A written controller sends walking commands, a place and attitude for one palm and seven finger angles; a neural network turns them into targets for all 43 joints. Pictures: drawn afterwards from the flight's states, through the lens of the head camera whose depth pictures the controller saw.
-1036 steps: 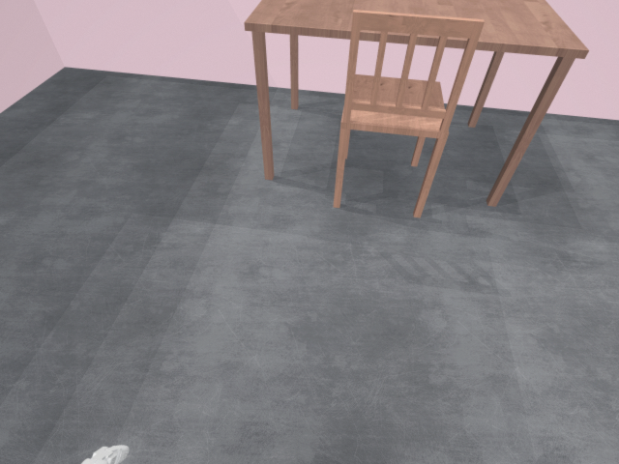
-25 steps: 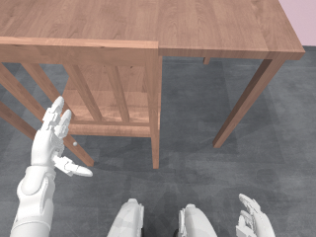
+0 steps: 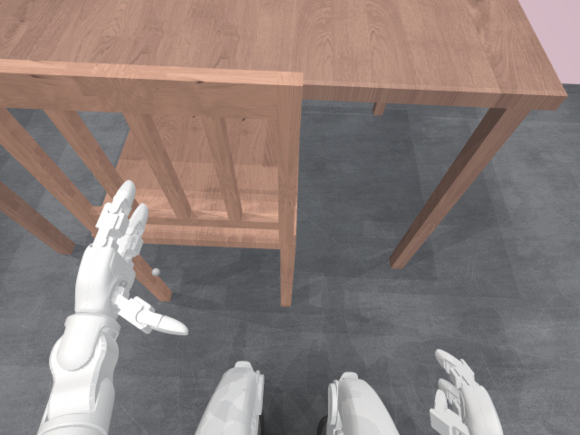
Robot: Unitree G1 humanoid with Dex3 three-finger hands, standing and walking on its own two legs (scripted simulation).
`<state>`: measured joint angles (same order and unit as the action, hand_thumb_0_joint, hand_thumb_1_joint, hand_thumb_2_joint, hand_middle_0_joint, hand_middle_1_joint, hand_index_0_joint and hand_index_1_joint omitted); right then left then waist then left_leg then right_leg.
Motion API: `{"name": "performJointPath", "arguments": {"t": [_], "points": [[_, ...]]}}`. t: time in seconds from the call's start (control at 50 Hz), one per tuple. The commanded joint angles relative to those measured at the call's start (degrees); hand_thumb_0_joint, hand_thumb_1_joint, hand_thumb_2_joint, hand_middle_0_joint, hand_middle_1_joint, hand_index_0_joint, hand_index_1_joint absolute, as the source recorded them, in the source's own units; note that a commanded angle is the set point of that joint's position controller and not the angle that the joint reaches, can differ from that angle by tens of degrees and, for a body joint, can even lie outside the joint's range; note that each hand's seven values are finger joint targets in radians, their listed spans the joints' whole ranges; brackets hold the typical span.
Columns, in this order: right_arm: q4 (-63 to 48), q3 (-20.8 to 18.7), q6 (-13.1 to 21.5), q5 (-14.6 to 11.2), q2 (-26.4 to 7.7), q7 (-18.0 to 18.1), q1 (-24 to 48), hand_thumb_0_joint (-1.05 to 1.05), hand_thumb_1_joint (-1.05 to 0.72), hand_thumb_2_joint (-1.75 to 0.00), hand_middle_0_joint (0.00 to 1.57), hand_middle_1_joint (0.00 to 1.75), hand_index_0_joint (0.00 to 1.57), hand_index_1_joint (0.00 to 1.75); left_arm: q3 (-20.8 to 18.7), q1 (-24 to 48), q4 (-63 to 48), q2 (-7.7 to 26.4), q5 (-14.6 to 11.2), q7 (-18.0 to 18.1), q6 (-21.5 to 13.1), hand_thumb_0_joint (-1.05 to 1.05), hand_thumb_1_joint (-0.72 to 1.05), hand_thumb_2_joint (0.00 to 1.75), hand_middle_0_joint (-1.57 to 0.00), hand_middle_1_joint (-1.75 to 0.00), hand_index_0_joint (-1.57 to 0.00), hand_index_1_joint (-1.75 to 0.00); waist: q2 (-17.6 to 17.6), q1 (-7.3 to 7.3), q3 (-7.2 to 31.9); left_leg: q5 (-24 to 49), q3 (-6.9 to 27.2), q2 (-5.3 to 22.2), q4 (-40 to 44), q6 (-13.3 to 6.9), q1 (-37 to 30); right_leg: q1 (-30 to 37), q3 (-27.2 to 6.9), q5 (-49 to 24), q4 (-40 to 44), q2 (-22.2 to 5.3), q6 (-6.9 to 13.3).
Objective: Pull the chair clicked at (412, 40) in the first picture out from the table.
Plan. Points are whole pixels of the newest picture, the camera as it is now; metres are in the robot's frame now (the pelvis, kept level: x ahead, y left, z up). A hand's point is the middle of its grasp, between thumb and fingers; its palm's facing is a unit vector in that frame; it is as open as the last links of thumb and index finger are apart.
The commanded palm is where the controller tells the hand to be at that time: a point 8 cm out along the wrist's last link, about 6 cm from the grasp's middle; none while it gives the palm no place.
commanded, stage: aim the fingers beside a spindle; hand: left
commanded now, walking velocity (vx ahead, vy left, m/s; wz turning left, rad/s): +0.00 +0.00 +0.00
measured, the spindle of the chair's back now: (164, 171) +0.47 +0.22 +0.02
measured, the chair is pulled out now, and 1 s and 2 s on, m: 0.00 0.00 0.00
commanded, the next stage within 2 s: push the fingers through the gap in 0.50 s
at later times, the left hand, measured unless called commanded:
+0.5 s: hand (156, 254) +0.34 +0.20 +0.03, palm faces +0.03 -1.00 -0.06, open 17.0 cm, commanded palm +0.30 +0.24 +0.03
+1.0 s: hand (164, 238) +0.36 +0.19 +0.03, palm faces +0.04 -1.00 -0.03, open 17.0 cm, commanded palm +0.34 +0.25 +0.03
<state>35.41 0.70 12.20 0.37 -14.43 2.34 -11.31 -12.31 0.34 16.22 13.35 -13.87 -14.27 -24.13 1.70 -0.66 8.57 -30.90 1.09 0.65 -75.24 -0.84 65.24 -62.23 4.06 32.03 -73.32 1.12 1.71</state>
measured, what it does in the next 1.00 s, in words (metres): stands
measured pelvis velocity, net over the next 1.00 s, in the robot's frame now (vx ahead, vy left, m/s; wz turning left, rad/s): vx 0.00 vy -0.01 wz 0.00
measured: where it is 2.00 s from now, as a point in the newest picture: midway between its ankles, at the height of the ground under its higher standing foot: outside the picture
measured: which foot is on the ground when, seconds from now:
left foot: down 0.00-1.00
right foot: down 0.00-1.00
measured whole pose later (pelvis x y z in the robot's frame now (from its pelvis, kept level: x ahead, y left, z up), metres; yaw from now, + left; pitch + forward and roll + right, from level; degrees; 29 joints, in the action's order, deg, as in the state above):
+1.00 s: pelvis +0.00 -0.01 +0.00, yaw +0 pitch +22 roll -2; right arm 37.3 0.7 11.4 0.0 -14.7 2.9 -11.4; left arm -15.7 11.7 26.9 15.1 -13.4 -14.3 -23.1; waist 1.7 -1.5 8.7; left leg -30.6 1.3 0.9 -74.5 -0.1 65.9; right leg -63.3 4.1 31.9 -73.2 1.5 2.4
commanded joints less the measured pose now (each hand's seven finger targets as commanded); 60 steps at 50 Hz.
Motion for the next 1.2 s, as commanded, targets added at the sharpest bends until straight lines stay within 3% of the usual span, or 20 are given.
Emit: {"name": "performJointPath", "arguments": {"t": [0.0, 0.04, 0.08, 0.14, 0.22, 0.26, 0.32, 0.4, 0.46, 0.52, 0.56, 0.58, 0.64, 0.7, 0.78, 0.86, 0.96, 0.98, 1.02, 1.18], "points": [[-5.21, -2.97, 2.71, 0.06, -8.04, 0.27, 1.13, 0.00, -0.90, -0.90, 0.20, 0.30, 0.20, 0.30, -3.63, 13.81, -10.11, 9.84, 0.82, 3.14, -7.13, 0.00, -0.50, 0.30, -0.06, -0.08, -0.06, -0.08, 2.64, -1.34, 17.69, 10.49, 3.28, -0.86, 10.53, 0.62, -16.95, 4.67, -1.69, -8.04, 9.58, 1.53, -0.14], [-5.07, -2.98, 2.26, -0.26, -8.59, 0.38, 0.65, 0.00, -0.90, -0.90, 0.20, 0.30, 0.20, 0.30, -3.06, 12.06, -3.69, 9.06, 1.24, 1.98, -4.45, 0.00, -0.50, 0.30, -0.06, -0.08, -0.06, -0.08, 0.67, -1.38, 15.62, 6.57, 2.77, -1.04, 10.72, 0.36, -13.03, 5.20, -2.09, -5.42, 10.59, 1.32, -0.15], [-5.89, -2.86, 1.86, -1.01, -8.77, 0.31, 0.14, 0.00, -0.90, -0.90, 0.20, 0.30, 0.20, 0.30, 1.23, 9.72, 0.81, 5.05, 1.11, -0.29, -1.15, 0.00, -0.50, 0.30, -0.06, -0.08, -0.06, -0.08, -0.54, -1.78, 14.40, 5.85, 2.28, -1.18, 10.85, 0.09, -11.98, 5.33, -2.09, -5.42, 11.30, 1.12, -0.20], [-7.39, -3.43, 1.65, -1.46, -9.01, 0.74, -0.60, 0.00, -0.90, -0.90, 0.20, 0.30, 0.20, 0.30, 0.67, 12.95, -3.63, 6.58, -0.10, -2.09, 1.09, 0.00, -0.50, 0.30, -0.06, -0.08, -0.06, -0.08, -0.65, -0.86, 20.19, 9.29, 2.29, -1.22, 10.49, 0.06, -14.26, 8.38, -2.42, -8.94, 11.09, 0.78, -0.22], [-7.93, -3.57, 2.14, -0.24, -8.29, 0.53, -0.14, 0.00, -0.90, -0.90, 0.20, 0.30, 0.20, 0.30, -6.52, 16.56, -17.42, 13.82, -0.84, 1.46, -3.65, 0.00, -0.50, 0.30, -0.06, -0.08, -0.06, -0.08, 5.21, 1.37, 28.76, 18.69, 2.95, -1.15, 10.18, 1.16, -22.23, 10.63, -2.35, -15.50, 9.05, 1.14, 0.05], [-7.15, -3.31, 2.14, 0.36, -8.23, 0.36, -0.09, 0.00, -0.90, -0.90, 0.20, 0.30, 0.20, 0.30, -9.46, 16.42, -18.84, 16.85, -0.02, 4.33, -6.24, 0.00, -0.50, 0.30, -0.06, -0.08, -0.06, -0.08, 4.64, 1.46, 28.11, 20.11, 3.13, -1.17, 9.98, 1.21, -21.87, 10.61, -2.22, -16.10, 8.42, 1.56, 0.13], [-5.61, -2.93, 1.62, 0.24, -7.57, 0.03, 0.69, 0.00, -0.90, -0.90, 0.20, 0.30, 0.20, 0.30, -6.35, 13.87, -9.45, 11.80, 1.29, 5.13, -6.43, 0.00, -0.50, 0.30, -0.06, -0.08, -0.06, -0.08, 0.79, -0.45, 20.60, 14.20, 2.30, -1.18, 9.80, 0.52, -15.95, 8.95, -2.28, -12.61, 9.27, 1.59, -0.26], [-5.63, -2.92, 1.08, -1.02, -8.57, 0.21, -0.40, 0.00, -0.90, -0.90, 0.20, 0.30, 0.20, 0.30, -0.23, 11.23, 2.38, 6.27, 1.33, 0.43, -1.28, 0.00, -0.50, 0.30, -0.06, -0.08, -0.06, -0.08, -2.01, -1.90, 15.18, 6.88, 1.36, -1.35, 9.84, -0.04, -10.25, 7.47, -3.14, -6.99, 11.72, 1.10, -0.44], [-7.10, -3.28, 1.30, -1.83, -8.92, 0.57, -1.35, 0.00, -0.90, -0.90, 0.20, 0.30, 0.20, 0.30, 2.61, 12.45, -0.52, 4.51, -0.29, -3.12, 1.42, 0.00, -0.50, 0.30, -0.06, -0.08, -0.06, -0.08, -1.13, -1.54, 18.76, 10.10, 1.49, -1.35, 9.87, -0.25, -13.13, 9.70, -3.00, -10.66, 11.76, 0.80, -0.17], [-7.92, -4.01, 1.69, -1.07, -8.56, 0.78, -1.28, 0.00, -0.90, -0.90, 0.20, 0.30, 0.20, 0.30, -3.06, 15.71, -12.89, 10.83, -1.15, -1.67, -1.40, 0.00, -0.50, 0.30, -0.06, -0.08, -0.06, -0.08, 2.60, 0.47, 28.24, 19.29, 1.95, -1.24, 9.28, 0.24, -19.67, 13.06, -3.21, -18.62, 9.82, 0.69, -0.17], [-7.58, -3.89, 2.25, -0.13, -8.37, 0.43, -1.04, 0.00, -0.90, -0.90, 0.20, 0.30, 0.20, 0.30, -7.03, 16.60, -20.83, 15.49, -0.66, 2.00, -4.92, 0.00, -0.50, 0.30, -0.06, -0.08, -0.06, -0.08, 6.72, 1.57, 30.82, 24.17, 2.75, -1.16, 9.52, 1.17, -24.40, 12.09, -2.60, -20.29, 8.48, 1.14, 0.05], [-7.30, -3.69, 2.21, 0.17, -7.70, 0.09, -0.72, 0.00, -0.90, -0.90, 0.20, 0.30, 0.20, 0.30, -7.51, 14.22, -20.55, 14.80, -0.31, 3.65, -6.07, 0.00, -0.50, 0.30, -0.06, -0.08, -0.06, -0.08, 6.76, 1.87, 29.53, 24.79, 2.73, -1.21, 10.08, 1.49, -25.13, 11.83, -2.39, -20.12, 8.63, 1.25, 0.10], [-4.62, -3.22, 1.58, 0.49, -7.24, -0.28, 0.31, 0.00, -0.90, -0.90, 0.20, 0.30, 0.20, 0.30, -7.01, 14.82, -8.75, 11.89, 1.61, 6.27, -7.43, 0.00, -0.50, 0.30, -0.06, -0.08, -0.06, -0.08, -0.52, -0.77, 19.74, 15.00, 1.66, -1.33, 8.37, 0.40, -13.85, 9.13, -2.92, -14.20, 8.79, 1.34, -0.55], [-4.40, -3.03, 1.05, -0.10, -7.83, -0.07, 0.25, 0.00, -0.90, -0.90, 0.20, 0.30, 0.20, 0.30, -5.02, 16.58, 1.16, 10.33, 2.52, 4.48, -5.16, 0.00, -0.50, 0.30, -0.06, -0.08, -0.06, -0.08, -2.56, -1.91, 15.52, 7.33, 0.52, -1.63, 7.75, -0.07, -7.43, 8.52, -5.22, -6.90, 11.27, 0.71, -0.80], [-5.87, -3.07, 0.77, -1.48, -8.58, 0.85, -1.24, 0.00, -0.90, -0.90, 0.20, 0.30, 0.20, 0.30, -2.09, 20.90, 0.66, 9.86, 0.78, -1.11, -0.57, 0.00, -0.50, 0.30, -0.06, -0.08, -0.06, -0.08, 0.25, -1.89, 20.53, 9.94, 0.12, -1.55, 8.67, -0.40, -11.24, 12.41, -6.20, -10.63, 13.05, 0.42, -0.52], [-5.45, -3.41, 1.53, -1.19, -8.68, 1.68, -2.22, 0.00, -0.90, -0.90, 0.20, 0.30, 0.20, 0.30, -6.53, 27.78, -7.08, 15.11, -0.96, -1.89, -1.77, 0.00, -0.50, 0.30, -0.06, -0.08, -0.06, -0.08, 2.51, -1.27, 28.67, 17.97, 1.06, -1.23, 8.18, -0.24, -17.15, 15.02, -5.31, -19.02, 11.01, 0.79, -0.48], [-3.24, -3.23, 1.47, -0.24, -8.33, 0.88, -1.94, 0.00, -0.90, -0.90, 0.20, 0.30, 0.20, 0.30, -9.94, 24.36, 1.51, 15.39, -0.16, 1.30, -4.97, 0.00, -0.50, 0.30, -0.06, -0.08, -0.06, -0.08, -0.52, -0.84, 23.27, 16.11, 1.03, -1.31, 7.93, -0.02, -12.90, 12.30, -4.68, -16.86, 10.09, 1.16, -0.64], [-3.08, -3.06, 1.32, -0.25, -8.13, 0.82, -1.66, 0.00, -0.90, -0.90, 0.20, 0.30, 0.20, 0.30, -8.43, 26.92, 2.56, 14.25, 0.46, 1.42, -5.32, 0.00, -0.50, 0.30, -0.06, -0.08, -0.06, -0.08, -1.27, -1.91, 21.53, 13.83, 0.74, -1.30, 7.78, -0.11, -11.21, 11.41, -5.02, -14.79, 10.41, 0.96, -0.91], [-2.75, -3.15, 1.07, -0.38, -8.46, 0.74, -2.01, 0.00, -0.90, -0.90, 0.20, 0.30, 0.20, 0.30, -8.76, 28.61, 5.40, 15.27, 1.43, 0.87, -5.39, 0.00, -0.50, 0.30, -0.06, -0.08, -0.06, -0.08, 0.24, -1.90, 20.50, 11.72, 0.49, -1.31, 7.88, -0.04, -10.46, 10.54, -5.67, -12.24, 11.04, 0.80, -0.67], [-3.80, -3.67, 0.57, -0.80, -9.14, 0.72, -3.87, 0.00, -0.90, -0.90, 0.20, 0.30, 0.20, 0.30, -7.34, 31.89, 3.96, 14.62, -0.13, -1.89, -3.33, 0.00, -0.50, 0.30, -0.06, -0.08, -0.06, -0.08, 3.72, -1.24, 27.65, 17.88, 1.43, -1.03, 9.38, 0.37, -18.26, 11.21, -3.81, -17.52, 10.56, 1.04, -0.31]]}}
